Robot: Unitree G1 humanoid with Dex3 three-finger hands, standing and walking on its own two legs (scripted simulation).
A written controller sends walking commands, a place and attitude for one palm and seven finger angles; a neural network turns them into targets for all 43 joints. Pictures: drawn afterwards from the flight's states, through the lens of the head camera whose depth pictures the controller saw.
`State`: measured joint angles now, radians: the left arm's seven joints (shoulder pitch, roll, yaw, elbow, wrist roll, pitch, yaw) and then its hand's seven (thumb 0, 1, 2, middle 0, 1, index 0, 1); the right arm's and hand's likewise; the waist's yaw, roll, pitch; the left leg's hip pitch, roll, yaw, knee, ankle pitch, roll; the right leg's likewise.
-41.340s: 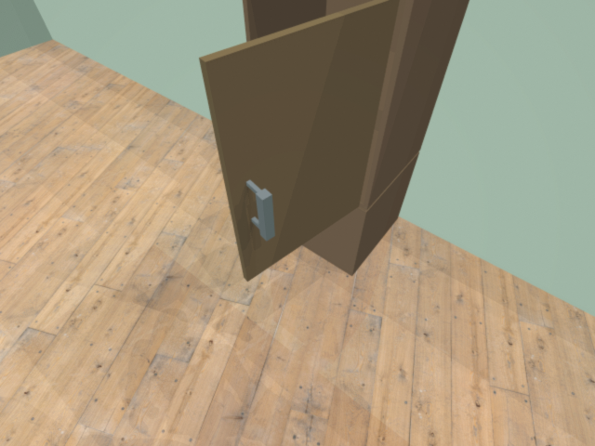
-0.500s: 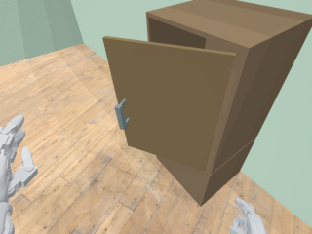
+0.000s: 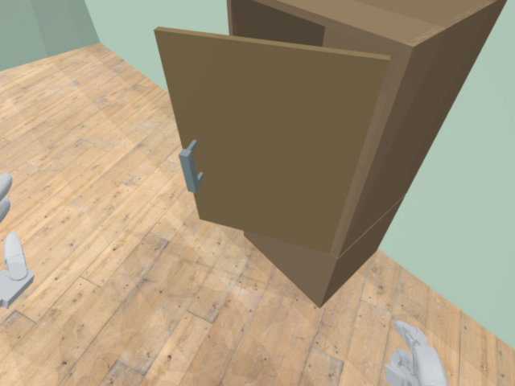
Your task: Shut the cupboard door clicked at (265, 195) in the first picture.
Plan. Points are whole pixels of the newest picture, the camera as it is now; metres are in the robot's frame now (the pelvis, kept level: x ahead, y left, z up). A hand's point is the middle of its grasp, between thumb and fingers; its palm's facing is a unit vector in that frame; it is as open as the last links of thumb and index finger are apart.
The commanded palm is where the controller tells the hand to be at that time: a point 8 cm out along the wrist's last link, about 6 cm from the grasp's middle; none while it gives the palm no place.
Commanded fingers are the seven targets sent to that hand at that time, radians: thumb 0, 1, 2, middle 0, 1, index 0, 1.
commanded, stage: step back with the hand held close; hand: left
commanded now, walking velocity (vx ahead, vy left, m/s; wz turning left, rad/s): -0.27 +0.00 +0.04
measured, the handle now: (193, 166) +0.63 +0.20 -0.07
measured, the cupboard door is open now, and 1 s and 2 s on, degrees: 30 30 30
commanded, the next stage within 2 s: stop stepping back and stand still in 0.84 s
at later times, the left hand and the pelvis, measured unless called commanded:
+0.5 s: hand out of the picture +0.10 +0.26 +0.17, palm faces +0.52 -0.75 -0.41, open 7.4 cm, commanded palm +0.04 +0.30 +0.18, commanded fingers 0.00 0.90 0.90 -0.20 -0.30 -0.20 -0.30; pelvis -0.08 -0.01 -0.01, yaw +3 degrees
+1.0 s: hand out of the picture +0.01 +0.30 +0.17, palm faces +0.51 -0.77 -0.39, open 7.4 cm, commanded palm -0.06 +0.32 +0.18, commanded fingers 0.00 0.90 0.90 -0.20 -0.30 -0.20 -0.30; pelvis -0.18 +0.01 -0.01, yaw +5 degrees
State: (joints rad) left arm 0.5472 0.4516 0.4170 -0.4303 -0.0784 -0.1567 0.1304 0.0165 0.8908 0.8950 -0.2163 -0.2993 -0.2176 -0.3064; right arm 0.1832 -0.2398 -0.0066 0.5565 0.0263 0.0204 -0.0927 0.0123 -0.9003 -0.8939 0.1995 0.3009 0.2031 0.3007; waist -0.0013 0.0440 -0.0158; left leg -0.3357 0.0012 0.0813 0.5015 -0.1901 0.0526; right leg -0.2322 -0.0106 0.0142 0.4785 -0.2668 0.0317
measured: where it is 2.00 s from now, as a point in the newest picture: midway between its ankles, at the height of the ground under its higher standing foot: outside the picture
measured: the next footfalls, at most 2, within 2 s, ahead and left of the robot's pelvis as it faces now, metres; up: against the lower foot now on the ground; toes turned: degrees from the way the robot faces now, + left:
right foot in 0.72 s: -0.11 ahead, -0.13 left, +0.00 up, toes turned +8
right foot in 1.12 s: -0.20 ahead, -0.09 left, +0.00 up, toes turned +0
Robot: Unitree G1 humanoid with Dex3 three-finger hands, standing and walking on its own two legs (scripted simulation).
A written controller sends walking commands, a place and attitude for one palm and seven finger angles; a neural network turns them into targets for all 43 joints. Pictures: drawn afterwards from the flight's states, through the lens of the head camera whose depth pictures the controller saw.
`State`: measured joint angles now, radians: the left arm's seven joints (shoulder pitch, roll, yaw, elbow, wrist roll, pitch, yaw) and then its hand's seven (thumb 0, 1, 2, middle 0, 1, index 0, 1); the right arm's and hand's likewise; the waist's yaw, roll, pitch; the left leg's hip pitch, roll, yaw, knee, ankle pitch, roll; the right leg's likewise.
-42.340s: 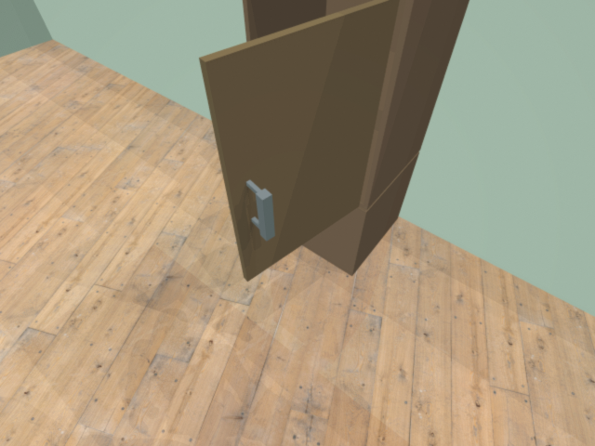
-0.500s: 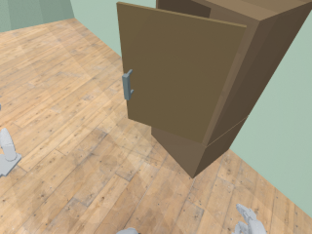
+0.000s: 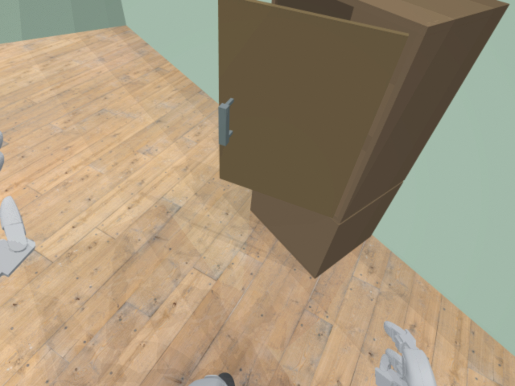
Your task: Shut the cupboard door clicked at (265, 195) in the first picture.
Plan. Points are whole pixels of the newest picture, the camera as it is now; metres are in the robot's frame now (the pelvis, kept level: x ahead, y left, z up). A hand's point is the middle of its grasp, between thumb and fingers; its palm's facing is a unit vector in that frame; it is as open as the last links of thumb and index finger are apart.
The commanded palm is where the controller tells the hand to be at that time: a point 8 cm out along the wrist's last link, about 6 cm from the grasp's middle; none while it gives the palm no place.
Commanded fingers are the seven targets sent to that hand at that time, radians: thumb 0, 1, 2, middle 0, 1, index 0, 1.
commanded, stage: stop stepping back and stand still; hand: left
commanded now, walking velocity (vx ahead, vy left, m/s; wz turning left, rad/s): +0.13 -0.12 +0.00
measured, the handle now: (227, 121) +0.82 +0.12 -0.05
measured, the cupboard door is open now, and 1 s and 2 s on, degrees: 30 30 30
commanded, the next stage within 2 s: let the arm hang, fingers relaxed in 1.90 s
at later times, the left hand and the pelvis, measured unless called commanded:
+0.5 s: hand out of the picture +0.11 +0.28 +0.19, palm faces +0.30 -0.85 -0.42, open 7.4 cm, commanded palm +0.05 +0.33 +0.19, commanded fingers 0.00 0.90 0.90 -0.20 -0.30 -0.20 -0.30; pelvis -0.12 +0.05 +0.02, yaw -5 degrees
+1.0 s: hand out of the picture +0.12 +0.31 +0.19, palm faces +0.35 -0.80 -0.49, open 7.4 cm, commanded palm +0.06 +0.35 +0.19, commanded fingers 0.00 0.90 0.90 -0.20 -0.30 -0.20 -0.30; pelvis -0.11 +0.07 +0.01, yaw -5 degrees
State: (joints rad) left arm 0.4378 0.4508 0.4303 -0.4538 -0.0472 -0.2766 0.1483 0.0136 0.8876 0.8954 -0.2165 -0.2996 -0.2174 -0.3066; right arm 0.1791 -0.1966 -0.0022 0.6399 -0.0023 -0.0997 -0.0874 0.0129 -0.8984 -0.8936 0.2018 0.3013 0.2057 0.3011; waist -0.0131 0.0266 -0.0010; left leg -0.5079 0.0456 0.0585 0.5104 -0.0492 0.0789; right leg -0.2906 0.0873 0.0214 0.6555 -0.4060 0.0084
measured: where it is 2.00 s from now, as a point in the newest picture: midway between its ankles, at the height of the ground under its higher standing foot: outside the picture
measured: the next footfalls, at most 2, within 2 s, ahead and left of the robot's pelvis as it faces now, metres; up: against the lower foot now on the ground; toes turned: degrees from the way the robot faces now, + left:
right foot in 0.12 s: -0.03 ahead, -0.10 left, +0.00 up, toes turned -5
left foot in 0.28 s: +0.05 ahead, +0.12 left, +0.00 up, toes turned -1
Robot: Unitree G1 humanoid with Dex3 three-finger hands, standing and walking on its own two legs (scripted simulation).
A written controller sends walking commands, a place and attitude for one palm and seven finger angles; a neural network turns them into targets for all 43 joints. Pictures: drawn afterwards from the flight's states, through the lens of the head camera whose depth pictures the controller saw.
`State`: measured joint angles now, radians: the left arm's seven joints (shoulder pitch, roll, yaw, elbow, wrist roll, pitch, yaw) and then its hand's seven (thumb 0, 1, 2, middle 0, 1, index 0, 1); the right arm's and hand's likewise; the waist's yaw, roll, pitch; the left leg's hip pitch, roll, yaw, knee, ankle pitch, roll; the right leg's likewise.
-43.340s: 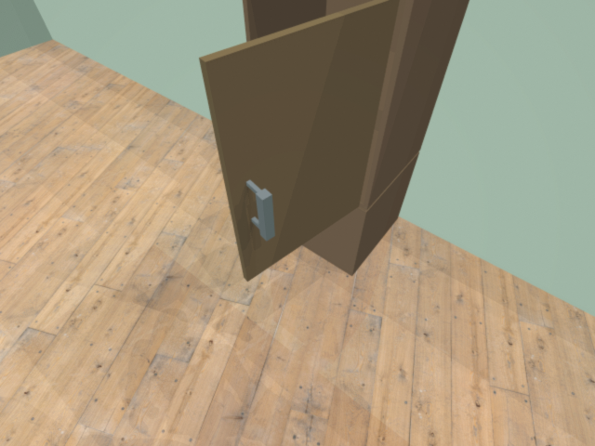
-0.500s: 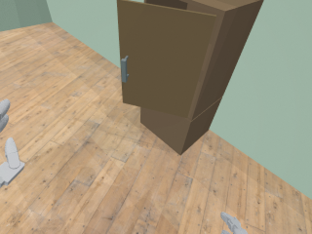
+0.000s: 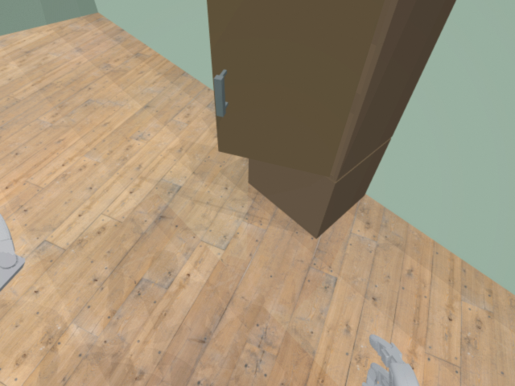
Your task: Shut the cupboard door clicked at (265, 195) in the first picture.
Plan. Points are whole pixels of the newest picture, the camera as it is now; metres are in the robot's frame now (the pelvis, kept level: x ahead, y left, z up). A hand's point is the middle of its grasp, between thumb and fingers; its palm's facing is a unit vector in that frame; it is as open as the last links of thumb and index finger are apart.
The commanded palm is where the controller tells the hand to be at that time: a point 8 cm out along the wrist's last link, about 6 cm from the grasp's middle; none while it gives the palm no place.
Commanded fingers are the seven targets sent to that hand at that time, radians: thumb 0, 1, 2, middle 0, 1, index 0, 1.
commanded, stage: stop stepping back and stand still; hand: left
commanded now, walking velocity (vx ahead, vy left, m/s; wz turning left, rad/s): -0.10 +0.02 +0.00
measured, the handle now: (222, 93) +0.92 +0.14 -0.06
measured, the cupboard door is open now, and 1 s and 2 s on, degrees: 30 30 30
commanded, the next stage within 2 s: let the arm hang, fingers relaxed in 0.90 s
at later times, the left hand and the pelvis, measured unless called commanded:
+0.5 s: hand (5, 257) +0.22 +0.29 +0.17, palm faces +0.40 -0.79 -0.47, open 7.4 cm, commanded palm +0.16 +0.32 +0.19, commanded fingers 0.00 0.90 0.90 -0.20 -0.30 -0.20 -0.30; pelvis +0.02 +0.02 +0.01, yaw +0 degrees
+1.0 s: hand out of the picture +0.19 +0.31 +0.16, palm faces +0.43 -0.79 -0.44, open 7.4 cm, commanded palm none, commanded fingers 0.00 0.90 0.90 -0.20 -0.30 -0.20 -0.30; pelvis -0.01 +0.04 +0.01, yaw +0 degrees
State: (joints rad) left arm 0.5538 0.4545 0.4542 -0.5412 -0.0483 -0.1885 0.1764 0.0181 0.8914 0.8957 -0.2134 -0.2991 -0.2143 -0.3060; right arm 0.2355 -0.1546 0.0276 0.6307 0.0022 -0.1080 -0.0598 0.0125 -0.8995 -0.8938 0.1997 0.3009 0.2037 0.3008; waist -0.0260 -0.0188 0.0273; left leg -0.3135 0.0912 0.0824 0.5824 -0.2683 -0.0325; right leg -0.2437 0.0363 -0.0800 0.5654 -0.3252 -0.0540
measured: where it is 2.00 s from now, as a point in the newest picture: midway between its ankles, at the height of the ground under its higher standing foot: outside the picture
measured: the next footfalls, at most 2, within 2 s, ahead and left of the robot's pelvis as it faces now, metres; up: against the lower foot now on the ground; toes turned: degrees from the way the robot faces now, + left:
none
